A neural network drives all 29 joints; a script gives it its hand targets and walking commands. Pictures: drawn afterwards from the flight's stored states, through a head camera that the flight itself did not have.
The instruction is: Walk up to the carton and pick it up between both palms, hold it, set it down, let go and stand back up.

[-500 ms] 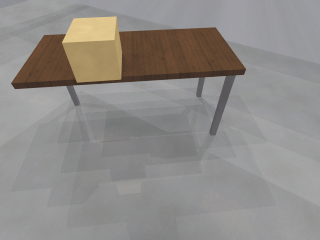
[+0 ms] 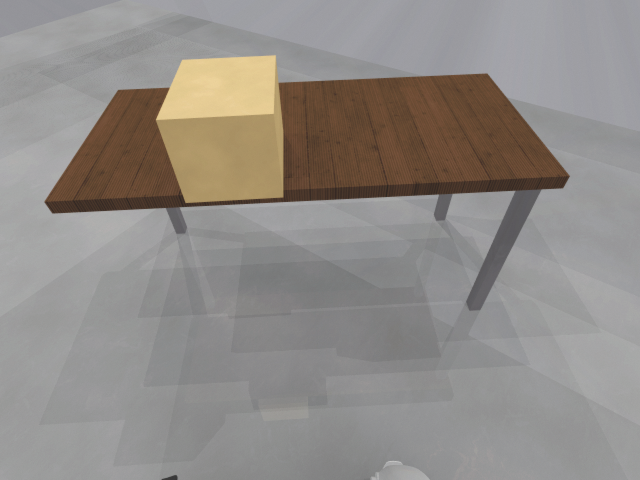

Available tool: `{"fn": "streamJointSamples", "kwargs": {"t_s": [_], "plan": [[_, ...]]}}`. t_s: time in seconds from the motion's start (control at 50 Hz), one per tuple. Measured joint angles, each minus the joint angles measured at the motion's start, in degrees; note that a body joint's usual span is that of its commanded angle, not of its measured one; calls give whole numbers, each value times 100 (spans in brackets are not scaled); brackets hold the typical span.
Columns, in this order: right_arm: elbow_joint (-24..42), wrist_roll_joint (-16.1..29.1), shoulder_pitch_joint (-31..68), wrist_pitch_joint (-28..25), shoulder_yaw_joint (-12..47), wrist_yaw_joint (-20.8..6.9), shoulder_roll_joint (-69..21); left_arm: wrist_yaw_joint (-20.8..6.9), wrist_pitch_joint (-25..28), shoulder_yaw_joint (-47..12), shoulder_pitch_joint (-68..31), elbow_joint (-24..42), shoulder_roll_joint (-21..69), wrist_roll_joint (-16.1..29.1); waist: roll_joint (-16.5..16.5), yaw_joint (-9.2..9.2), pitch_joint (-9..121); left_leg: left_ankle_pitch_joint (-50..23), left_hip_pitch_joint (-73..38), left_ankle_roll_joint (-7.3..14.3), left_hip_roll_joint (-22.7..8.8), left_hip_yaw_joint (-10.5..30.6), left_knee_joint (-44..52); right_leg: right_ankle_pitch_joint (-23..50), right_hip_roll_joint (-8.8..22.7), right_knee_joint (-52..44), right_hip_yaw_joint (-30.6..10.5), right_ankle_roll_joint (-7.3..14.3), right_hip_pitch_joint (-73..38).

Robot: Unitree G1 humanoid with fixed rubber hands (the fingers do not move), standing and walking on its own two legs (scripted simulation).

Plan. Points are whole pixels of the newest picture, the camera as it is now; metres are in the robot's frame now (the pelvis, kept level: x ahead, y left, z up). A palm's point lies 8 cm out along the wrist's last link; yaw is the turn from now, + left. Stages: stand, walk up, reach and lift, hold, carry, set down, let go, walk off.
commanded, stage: walk up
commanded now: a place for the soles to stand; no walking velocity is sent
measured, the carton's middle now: (231, 127) +0.89 +0.18 -0.02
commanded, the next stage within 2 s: none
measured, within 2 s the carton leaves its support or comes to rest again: neither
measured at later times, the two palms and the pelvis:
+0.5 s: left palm out of the picture +0.10 +0.27 -0.16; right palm (408, 313) +0.41 -0.16 -0.11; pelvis +0.22 +0.05 -0.02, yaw +13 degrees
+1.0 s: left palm (164, 310) +0.45 +0.28 -0.12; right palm (436, 311) +0.43 -0.22 -0.14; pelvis +0.40 +0.03 -0.01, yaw +12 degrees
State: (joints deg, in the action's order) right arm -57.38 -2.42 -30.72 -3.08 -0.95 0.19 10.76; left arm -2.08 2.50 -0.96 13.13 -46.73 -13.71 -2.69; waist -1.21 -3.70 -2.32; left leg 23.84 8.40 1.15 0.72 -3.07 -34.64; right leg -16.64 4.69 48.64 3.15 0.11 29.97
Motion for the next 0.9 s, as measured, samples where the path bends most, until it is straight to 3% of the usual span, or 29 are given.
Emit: {"fn": "streamJointSamples", "kwargs": {"t_s": [0.06,0.12,0.16,0.2,0.3,0.42,0.46,0.5,0.56,0.6,0.7,0.78,0.9], "plan": [[54,-49,-16,2,3,-58,96,27,107,42,68,155,37,-34,141,10,-10,480,-113,-85,-83,156,-399,344,-108,-842,86,99,-518],[149,-45,169,130,29,-97,214,170,160,108,140,221,138,-17,387,140,-157,867,427,20,-129,588,-2179,-185,-215,-317,365,160,-656],[282,-38,412,218,13,-93,328,267,124,94,326,150,194,120,446,226,-211,611,915,-55,-42,659,-3300,-376,-198,-384,471,128,-957],[440,-25,696,214,-15,-93,434,304,134,70,550,24,201,135,453,292,-246,313,1389,-115,-68,561,-3742,-392,-150,-697,580,96,-1323],[886,-49,1315,127,-104,-151,586,275,265,70,1140,-298,168,19,404,500,-250,-274,2218,-177,-249,442,-2996,-313,-55,-1630,825,-22,-2135],[1277,-55,1953,36,-34,-276,319,235,137,82,1543,-486,-61,-54,126,643,-349,-1303,2142,20,-393,161,-761,-772,136,-1694,1106,-253,-2691],[1382,-96,2003,-23,-26,-269,237,220,46,53,1666,-494,-113,-78,61,639,-297,-1517,1849,133,-277,107,-321,-1222,277,-1193,1131,-269,-2684],[1430,-102,2037,-51,-48,-193,117,188,-98,7,1619,-491,-159,-68,-119,590,-348,-1261,1946,179,-66,29,-850,-1609,491,-18,803,-67,-2330],[1462,163,1865,14,35,-17,-43,116,-325,-16,1328,-332,-235,3,-262,494,-383,-783,1817,188,68,9,-1071,-1526,178,1859,32,7,-1405],[1425,173,1639,31,73,57,-72,98,-310,7,1035,-209,-262,30,-302,442,-394,-795,1582,182,91,1,-830,-1311,56,2314,-106,5,-850],[1196,93,1064,-93,43,67,35,53,-186,112,543,91,-231,-17,-274,287,-309,-822,912,198,77,-89,-121,-904,67,1678,-193,-90,15],[1015,32,658,-170,-8,79,135,-31,-200,176,332,166,-193,-50,-224,135,-171,-716,526,129,18,-131,218,-176,155,948,-270,-132,344],[825,-14,382,-82,16,14,279,-24,-80,141,187,167,-40,-40,-63,11,-182,-118,207,-162,-210,-112,-129,756,106,-877,-101,-47,-332]]}}
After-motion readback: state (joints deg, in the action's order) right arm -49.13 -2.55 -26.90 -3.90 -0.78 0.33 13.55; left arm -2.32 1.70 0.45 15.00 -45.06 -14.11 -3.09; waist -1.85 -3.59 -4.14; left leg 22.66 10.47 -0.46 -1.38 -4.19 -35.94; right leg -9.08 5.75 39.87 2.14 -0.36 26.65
